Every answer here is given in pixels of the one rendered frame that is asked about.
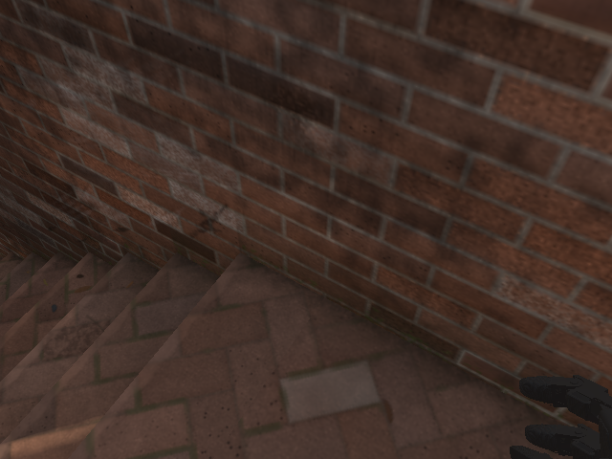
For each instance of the stairs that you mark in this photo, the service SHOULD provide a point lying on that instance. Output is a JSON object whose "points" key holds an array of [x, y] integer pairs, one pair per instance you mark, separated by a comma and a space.
{"points": [[73, 336]]}

